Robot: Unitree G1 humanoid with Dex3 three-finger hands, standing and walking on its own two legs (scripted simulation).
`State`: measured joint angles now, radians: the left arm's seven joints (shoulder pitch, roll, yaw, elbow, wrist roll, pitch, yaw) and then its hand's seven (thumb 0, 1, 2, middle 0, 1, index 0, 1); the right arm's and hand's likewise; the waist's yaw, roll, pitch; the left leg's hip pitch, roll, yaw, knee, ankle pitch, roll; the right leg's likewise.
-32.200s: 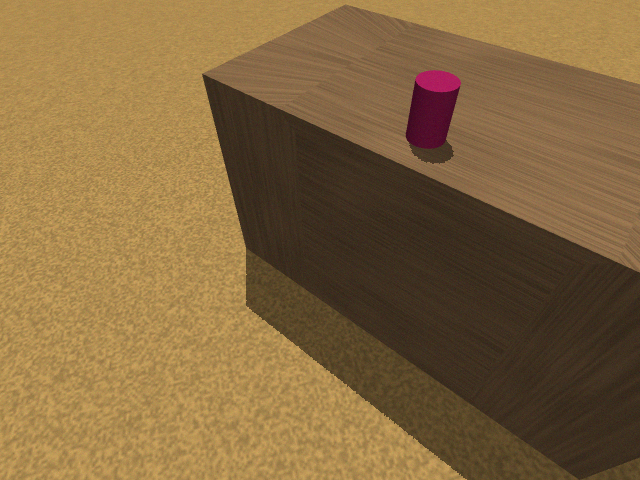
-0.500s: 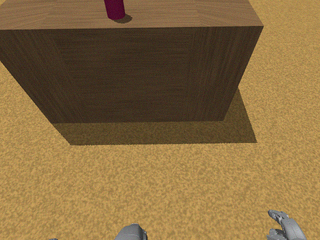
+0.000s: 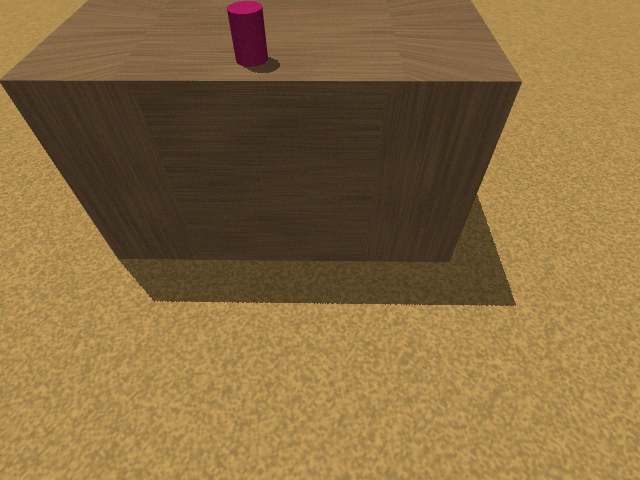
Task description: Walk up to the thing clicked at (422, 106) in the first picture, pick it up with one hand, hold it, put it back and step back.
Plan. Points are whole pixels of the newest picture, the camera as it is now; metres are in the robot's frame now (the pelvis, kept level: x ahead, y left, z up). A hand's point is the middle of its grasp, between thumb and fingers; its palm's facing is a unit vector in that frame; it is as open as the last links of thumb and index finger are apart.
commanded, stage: step back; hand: left
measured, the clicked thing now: (248, 34) +1.12 +0.19 +0.05
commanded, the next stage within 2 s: stand in 0.60 s
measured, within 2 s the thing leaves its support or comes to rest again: neither
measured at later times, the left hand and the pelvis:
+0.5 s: hand out of the picture +0.12 +0.28 -0.15, palm faces +0.03 -0.94 -0.35, open 7.4 cm; pelvis +0.05 +0.01 +0.00, yaw +2 degrees
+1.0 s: hand out of the picture +0.12 +0.27 -0.14, palm faces -0.01 -0.94 -0.34, open 7.4 cm; pelvis +0.04 +0.02 +0.02, yaw +1 degrees
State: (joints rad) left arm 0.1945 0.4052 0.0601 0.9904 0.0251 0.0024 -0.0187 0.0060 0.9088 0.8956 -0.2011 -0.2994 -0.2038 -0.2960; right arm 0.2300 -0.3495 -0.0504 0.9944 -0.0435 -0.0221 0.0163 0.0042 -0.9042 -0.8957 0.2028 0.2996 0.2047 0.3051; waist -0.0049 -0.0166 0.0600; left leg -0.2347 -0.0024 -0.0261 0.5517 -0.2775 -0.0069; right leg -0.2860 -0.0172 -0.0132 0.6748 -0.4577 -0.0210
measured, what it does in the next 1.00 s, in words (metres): steps on the spot: left foot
